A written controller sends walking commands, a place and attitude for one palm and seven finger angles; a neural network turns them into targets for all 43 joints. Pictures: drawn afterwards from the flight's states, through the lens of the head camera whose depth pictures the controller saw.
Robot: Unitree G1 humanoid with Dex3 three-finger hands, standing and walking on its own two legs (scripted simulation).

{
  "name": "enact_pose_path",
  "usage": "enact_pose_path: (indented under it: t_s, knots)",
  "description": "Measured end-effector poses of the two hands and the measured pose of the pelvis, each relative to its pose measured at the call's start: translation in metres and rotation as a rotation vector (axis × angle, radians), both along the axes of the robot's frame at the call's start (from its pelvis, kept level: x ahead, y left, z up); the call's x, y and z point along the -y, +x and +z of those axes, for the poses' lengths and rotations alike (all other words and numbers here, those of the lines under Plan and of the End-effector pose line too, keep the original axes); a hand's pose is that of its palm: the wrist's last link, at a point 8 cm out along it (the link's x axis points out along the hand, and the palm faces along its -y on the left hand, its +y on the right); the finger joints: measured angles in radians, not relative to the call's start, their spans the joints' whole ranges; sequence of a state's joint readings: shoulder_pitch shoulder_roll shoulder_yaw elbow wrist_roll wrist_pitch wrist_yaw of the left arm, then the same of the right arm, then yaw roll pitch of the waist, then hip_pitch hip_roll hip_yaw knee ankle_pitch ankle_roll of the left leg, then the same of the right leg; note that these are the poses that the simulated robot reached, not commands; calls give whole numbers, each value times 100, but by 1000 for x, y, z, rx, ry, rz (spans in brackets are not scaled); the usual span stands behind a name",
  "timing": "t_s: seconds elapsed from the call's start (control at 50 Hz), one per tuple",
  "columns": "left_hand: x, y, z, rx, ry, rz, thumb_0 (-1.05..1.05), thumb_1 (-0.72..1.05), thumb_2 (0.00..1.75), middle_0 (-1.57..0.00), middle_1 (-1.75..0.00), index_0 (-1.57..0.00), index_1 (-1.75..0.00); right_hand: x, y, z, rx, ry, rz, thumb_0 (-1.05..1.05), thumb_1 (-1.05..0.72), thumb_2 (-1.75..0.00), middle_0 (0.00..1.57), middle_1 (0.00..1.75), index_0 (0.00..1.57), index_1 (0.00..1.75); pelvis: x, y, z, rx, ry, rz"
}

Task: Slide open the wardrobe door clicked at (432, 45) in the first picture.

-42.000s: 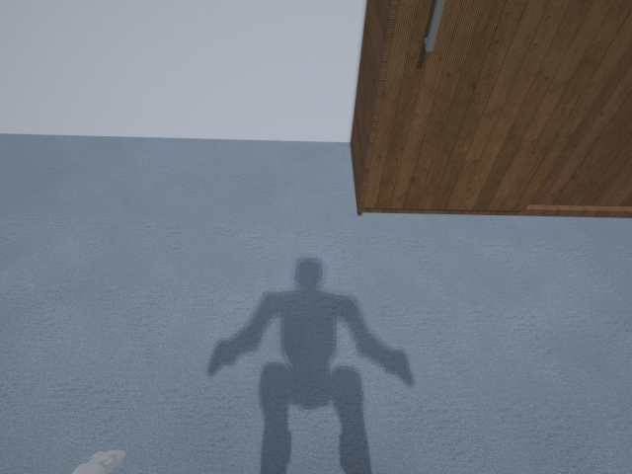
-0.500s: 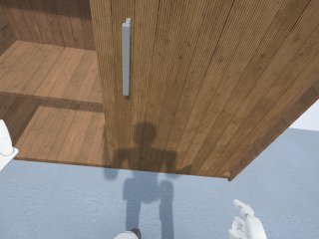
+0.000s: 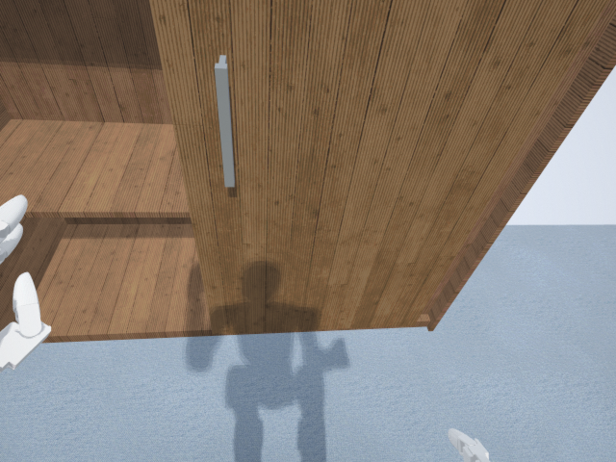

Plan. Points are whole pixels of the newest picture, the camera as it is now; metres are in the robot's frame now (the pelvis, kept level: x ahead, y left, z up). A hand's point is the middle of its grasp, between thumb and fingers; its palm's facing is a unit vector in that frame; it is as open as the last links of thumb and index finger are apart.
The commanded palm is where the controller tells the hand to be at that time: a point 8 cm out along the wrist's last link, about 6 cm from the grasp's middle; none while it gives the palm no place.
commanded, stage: stop stepping back and stand still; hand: left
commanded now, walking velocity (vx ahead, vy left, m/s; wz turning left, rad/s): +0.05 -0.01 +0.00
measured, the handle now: (226, 126) +0.64 +0.17 +0.10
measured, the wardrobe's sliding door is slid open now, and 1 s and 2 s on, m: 0.63 0.63 0.63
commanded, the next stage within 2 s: let the arm hang, fingers relaxed in 0.14 s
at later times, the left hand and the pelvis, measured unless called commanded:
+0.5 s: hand out of the picture +0.11 +0.18 -0.18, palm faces -0.02 -0.99 -0.15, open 7.4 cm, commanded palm none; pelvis +0.01 +0.01 -0.03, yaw +4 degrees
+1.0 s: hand out of the picture +0.03 +0.21 -0.18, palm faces +0.08 -0.97 -0.21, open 7.4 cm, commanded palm none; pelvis +0.04 +0.03 -0.01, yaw +4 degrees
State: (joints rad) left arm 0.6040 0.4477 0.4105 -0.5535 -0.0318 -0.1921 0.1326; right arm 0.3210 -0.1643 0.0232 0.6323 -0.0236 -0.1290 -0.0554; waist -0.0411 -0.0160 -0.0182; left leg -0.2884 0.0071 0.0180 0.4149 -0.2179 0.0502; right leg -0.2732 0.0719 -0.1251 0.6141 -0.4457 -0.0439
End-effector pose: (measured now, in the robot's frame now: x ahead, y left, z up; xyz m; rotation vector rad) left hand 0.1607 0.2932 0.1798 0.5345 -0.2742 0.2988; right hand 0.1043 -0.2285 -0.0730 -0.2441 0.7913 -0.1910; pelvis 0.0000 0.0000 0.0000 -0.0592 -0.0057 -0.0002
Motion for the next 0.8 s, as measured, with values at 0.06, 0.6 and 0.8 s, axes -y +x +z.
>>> enact_pose_path:
  t_s: [0.06, 0.6, 0.8]
  knots:
    - [-7, -11, 1, -3, 86, 38, 1, 89, 89, -22, -30, -21, -31, 5, 5, -15, -11, -6, 18, 1, -90, -90, 20, 30, 21, 30, 1, -3, -12, -15, 33, 15]
    - [45, -106, -345, -1443, -593, 292, -5, 101, 89, -21, -30, -20, -30, -6, -25, -77, -492, 33, 19, 0, -91, -90, 20, 30, 20, 30, -13, 23, -23, -29, 48, 90]
    - [19, -149, -331, -1607, -552, 420, -1, 94, 89, -20, -30, -20, -30, -23, -53, -83, -640, 77, -16, 0, -91, -90, 20, 30, 20, 30, -22, 34, -12, -22, 49, 86]
